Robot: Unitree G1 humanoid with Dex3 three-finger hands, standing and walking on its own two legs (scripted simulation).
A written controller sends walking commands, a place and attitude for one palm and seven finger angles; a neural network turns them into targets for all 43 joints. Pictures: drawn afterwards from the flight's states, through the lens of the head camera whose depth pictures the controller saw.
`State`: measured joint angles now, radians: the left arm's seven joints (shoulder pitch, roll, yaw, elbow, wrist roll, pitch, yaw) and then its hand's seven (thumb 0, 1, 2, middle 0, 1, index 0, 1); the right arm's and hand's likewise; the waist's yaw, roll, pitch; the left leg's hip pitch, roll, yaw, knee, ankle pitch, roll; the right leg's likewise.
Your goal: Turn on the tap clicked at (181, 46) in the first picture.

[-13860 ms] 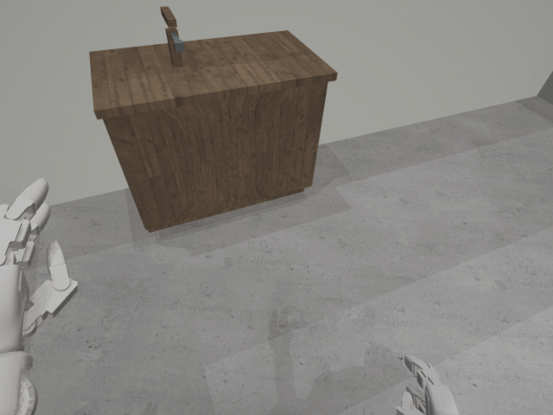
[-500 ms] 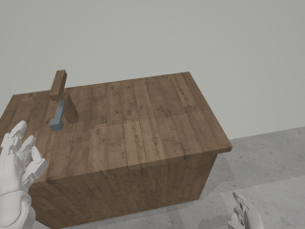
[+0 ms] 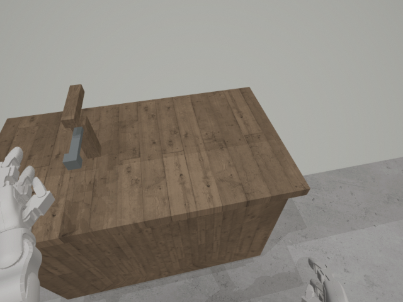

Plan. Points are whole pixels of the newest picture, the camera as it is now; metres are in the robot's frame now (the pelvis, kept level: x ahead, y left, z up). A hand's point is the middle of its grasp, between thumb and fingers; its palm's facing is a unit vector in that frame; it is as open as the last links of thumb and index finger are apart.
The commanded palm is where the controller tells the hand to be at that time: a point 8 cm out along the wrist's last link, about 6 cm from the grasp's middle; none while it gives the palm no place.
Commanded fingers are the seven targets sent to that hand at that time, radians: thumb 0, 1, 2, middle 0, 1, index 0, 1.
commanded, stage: reach beside the lever's end, fingers flat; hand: left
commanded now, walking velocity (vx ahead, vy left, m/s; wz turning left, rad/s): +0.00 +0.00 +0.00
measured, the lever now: (72, 161) +0.37 +0.32 +0.06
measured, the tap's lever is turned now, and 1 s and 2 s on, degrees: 0 0 4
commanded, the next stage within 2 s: push the lever round in 1.04 s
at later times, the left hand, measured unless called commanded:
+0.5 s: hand (52, 175) +0.33 +0.34 +0.07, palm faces +0.52 -0.85 -0.09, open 7.8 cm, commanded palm +0.28 +0.38 +0.07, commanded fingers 0.00 0.90 0.90 -0.15 -0.15 -0.15 -0.15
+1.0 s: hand (53, 174) +0.34 +0.35 +0.06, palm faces +0.52 -0.85 -0.09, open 7.8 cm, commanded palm +0.29 +0.38 +0.06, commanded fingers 0.00 0.90 0.90 -0.15 -0.15 -0.15 -0.15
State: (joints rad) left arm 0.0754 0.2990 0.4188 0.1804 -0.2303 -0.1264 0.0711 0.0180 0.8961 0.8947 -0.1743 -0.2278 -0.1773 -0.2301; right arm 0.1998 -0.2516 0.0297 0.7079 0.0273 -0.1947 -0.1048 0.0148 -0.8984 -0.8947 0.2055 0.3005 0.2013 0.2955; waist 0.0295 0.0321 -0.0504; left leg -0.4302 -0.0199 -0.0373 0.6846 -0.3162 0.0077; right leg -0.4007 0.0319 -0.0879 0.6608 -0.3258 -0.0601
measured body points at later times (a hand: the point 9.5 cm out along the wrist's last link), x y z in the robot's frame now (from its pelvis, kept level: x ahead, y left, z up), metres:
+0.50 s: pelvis +0.00 +0.01 -0.01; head +0.04 +0.02 +0.44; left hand +0.29 +0.38 +0.08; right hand +0.12 -0.24 -0.11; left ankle +0.02 +0.11 -0.72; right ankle +0.01 -0.08 -0.72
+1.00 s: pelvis +0.01 +0.02 -0.01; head +0.05 +0.03 +0.43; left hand +0.30 +0.39 +0.07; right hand +0.11 -0.24 -0.12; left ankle +0.02 +0.11 -0.72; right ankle +0.01 -0.08 -0.72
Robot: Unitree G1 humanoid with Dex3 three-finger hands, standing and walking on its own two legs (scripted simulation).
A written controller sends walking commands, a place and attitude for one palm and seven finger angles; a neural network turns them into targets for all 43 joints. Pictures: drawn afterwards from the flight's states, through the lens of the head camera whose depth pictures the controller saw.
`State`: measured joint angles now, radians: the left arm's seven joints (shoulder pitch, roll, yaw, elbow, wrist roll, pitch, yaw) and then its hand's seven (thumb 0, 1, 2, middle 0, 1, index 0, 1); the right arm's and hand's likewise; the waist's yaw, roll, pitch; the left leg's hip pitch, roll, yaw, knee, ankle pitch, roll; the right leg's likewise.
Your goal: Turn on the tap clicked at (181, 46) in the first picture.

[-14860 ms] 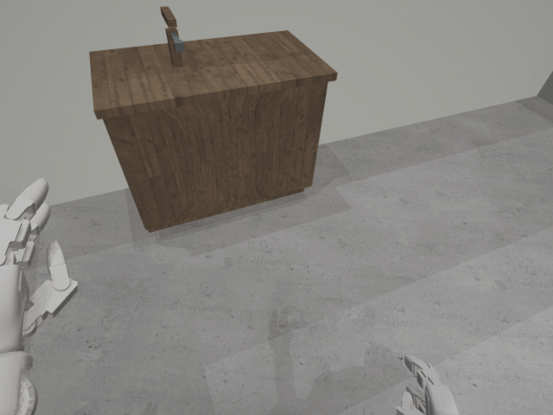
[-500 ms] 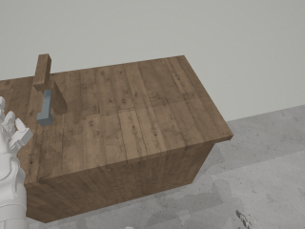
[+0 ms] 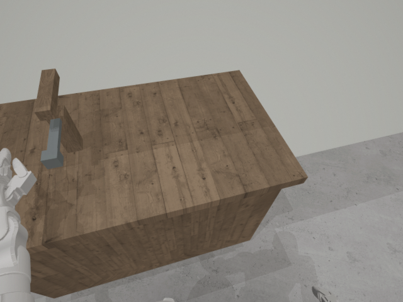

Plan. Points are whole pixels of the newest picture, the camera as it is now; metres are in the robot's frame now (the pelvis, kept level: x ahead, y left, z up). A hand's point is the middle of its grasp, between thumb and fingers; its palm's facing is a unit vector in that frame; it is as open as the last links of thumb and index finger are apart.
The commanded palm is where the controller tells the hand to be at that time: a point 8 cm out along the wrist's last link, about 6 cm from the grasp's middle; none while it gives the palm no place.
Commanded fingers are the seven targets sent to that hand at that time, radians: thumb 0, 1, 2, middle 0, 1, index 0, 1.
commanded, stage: reach beside the lever's end, fingers flat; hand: left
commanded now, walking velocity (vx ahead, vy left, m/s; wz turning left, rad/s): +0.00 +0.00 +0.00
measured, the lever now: (52, 158) +0.36 +0.31 +0.08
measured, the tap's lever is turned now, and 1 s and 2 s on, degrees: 0 4 35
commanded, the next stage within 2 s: push the lever round in 0.04 s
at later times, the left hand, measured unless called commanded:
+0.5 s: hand (39, 173) +0.33 +0.32 +0.07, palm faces +0.53 -0.85 -0.08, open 7.8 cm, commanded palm +0.28 +0.35 +0.07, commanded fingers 0.00 0.90 0.90 -0.15 -0.15 -0.15 -0.15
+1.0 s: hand (54, 173) +0.33 +0.29 +0.07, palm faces +0.54 -0.84 -0.06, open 7.7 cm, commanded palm +0.29 +0.32 +0.07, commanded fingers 0.00 0.90 0.90 -0.15 -0.15 -0.15 -0.15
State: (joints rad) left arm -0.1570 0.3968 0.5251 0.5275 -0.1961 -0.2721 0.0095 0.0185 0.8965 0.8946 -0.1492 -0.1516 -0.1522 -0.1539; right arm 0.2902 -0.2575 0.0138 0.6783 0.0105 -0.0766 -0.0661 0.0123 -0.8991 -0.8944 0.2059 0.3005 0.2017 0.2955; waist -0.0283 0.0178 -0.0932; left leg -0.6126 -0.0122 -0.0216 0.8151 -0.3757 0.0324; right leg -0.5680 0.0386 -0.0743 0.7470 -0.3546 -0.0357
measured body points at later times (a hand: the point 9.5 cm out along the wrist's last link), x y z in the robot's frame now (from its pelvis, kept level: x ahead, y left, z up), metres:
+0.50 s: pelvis +0.00 -0.01 +0.00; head +0.04 +0.00 +0.45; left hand +0.29 +0.36 +0.08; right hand +0.12 -0.26 -0.10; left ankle +0.01 +0.09 -0.71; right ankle +0.01 -0.10 -0.71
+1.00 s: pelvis +0.00 -0.01 +0.00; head +0.04 +0.00 +0.45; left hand +0.30 +0.34 +0.08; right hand +0.12 -0.26 -0.11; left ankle +0.01 +0.09 -0.71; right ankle +0.01 -0.10 -0.71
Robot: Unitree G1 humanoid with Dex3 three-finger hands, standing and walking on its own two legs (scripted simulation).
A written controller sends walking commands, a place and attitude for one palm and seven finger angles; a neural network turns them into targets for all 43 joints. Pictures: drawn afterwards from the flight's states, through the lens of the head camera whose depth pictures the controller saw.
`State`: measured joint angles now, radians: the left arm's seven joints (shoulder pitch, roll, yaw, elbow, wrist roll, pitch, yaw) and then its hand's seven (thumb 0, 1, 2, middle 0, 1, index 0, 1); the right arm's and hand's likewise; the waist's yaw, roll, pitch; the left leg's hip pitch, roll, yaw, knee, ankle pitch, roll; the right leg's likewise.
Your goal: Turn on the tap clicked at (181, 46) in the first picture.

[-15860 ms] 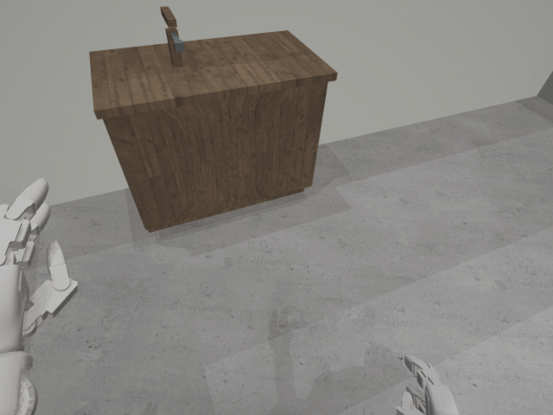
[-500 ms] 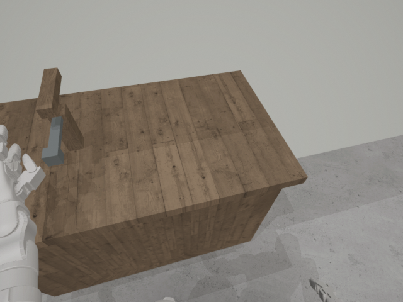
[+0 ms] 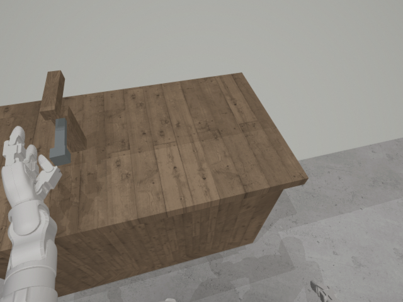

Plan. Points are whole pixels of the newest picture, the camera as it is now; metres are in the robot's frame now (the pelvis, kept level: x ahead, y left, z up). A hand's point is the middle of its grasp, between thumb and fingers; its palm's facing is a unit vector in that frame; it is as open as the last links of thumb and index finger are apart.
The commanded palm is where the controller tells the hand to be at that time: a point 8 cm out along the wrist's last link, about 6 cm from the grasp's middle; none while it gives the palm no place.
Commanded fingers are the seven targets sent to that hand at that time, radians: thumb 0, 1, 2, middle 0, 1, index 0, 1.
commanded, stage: push the lever round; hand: left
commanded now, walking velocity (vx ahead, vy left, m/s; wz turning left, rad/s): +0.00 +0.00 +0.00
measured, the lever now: (60, 155) +0.37 +0.30 +0.08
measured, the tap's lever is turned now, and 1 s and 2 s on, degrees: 4 35 62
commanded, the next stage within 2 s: none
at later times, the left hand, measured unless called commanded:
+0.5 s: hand (80, 164) +0.36 +0.26 +0.07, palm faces +0.63 -0.77 -0.05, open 7.7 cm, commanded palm +0.32 +0.29 +0.07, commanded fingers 0.00 0.90 0.90 -0.15 -0.15 -0.15 -0.15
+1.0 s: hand (94, 154) +0.38 +0.24 +0.07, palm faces +0.72 -0.69 -0.05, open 7.8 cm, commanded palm +0.34 +0.26 +0.07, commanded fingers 0.00 0.90 0.90 -0.15 -0.15 -0.15 -0.15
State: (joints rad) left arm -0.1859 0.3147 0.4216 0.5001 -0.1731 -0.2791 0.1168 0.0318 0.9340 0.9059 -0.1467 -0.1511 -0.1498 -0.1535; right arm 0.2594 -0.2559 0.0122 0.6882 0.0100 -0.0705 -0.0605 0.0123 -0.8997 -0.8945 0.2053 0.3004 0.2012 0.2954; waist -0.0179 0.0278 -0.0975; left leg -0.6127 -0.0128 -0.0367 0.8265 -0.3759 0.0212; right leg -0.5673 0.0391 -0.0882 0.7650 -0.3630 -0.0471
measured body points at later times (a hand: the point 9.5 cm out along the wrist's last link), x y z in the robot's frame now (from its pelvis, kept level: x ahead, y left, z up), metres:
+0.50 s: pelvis +0.00 -0.01 +0.00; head +0.03 -0.01 +0.45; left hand +0.32 +0.30 +0.08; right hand +0.13 -0.25 -0.11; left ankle +0.02 +0.10 -0.70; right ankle +0.01 -0.09 -0.70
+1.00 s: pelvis +0.00 -0.02 +0.00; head +0.04 -0.01 +0.45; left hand +0.34 +0.28 +0.08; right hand +0.11 -0.27 -0.12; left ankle +0.02 +0.10 -0.70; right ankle +0.01 -0.09 -0.70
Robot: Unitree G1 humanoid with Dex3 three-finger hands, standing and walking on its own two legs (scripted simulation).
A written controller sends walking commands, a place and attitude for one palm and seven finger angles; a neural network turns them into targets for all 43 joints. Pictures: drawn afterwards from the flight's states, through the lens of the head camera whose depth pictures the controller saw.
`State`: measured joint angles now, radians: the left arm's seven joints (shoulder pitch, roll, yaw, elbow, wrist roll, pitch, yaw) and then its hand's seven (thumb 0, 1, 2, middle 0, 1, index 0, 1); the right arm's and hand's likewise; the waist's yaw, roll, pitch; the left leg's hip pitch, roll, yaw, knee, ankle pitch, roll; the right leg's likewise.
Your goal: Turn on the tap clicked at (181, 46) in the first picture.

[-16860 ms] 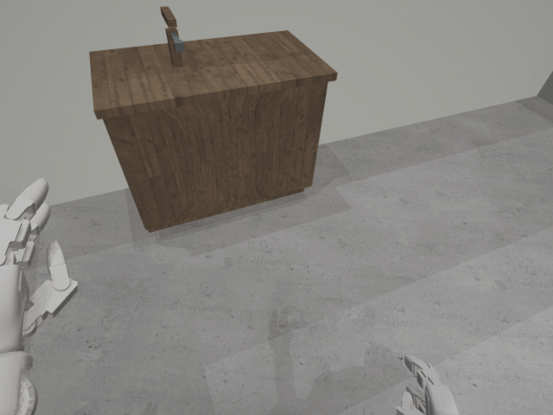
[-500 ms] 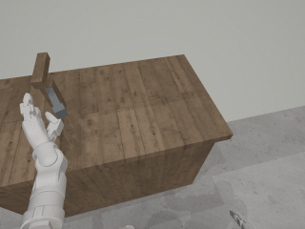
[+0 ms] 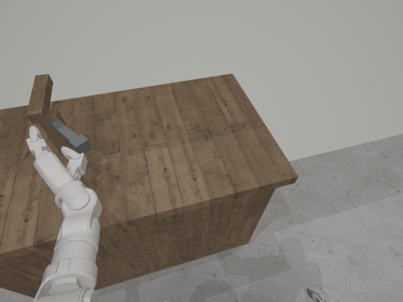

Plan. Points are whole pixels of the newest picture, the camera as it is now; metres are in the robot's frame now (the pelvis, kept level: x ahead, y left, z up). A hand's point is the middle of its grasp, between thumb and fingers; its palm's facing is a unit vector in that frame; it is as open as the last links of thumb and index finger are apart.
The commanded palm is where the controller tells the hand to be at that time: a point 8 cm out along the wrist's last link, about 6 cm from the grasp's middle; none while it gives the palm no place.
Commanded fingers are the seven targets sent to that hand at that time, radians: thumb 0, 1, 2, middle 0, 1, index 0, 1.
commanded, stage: push the lever round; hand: left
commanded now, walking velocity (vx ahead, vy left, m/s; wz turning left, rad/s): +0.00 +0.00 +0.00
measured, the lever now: (81, 145) +0.41 +0.26 +0.08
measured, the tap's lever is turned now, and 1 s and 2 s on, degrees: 35 62 76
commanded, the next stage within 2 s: lift the hand up off the lever in 1.38 s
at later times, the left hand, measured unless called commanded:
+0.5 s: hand (98, 146) +0.41 +0.23 +0.07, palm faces +0.78 -0.62 -0.06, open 7.7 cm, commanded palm +0.36 +0.24 +0.08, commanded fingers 0.00 0.90 0.90 -0.15 -0.15 -0.15 -0.15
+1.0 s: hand (109, 137) +0.44 +0.21 +0.07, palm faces +0.83 -0.55 -0.08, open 7.5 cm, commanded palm +0.39 +0.22 +0.08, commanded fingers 0.00 0.90 0.90 -0.15 -0.15 -0.15 -0.15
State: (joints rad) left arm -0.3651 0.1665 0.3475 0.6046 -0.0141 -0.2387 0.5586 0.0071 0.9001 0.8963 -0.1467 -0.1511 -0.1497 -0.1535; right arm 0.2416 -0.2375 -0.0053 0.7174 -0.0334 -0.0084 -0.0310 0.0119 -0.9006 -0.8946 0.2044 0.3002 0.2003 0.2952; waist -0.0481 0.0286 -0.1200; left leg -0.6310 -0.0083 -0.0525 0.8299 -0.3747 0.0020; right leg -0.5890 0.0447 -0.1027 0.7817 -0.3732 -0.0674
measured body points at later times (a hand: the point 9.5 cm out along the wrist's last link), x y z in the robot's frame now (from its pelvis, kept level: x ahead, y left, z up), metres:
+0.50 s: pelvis +0.01 +0.00 +0.00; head +0.04 +0.00 +0.45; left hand +0.37 +0.26 +0.08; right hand +0.11 -0.25 -0.12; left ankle +0.02 +0.12 -0.70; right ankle +0.01 -0.08 -0.70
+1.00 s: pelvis +0.00 -0.01 -0.01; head +0.05 -0.01 +0.44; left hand +0.39 +0.24 +0.08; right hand +0.09 -0.26 -0.14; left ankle +0.02 +0.12 -0.70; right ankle +0.01 -0.08 -0.70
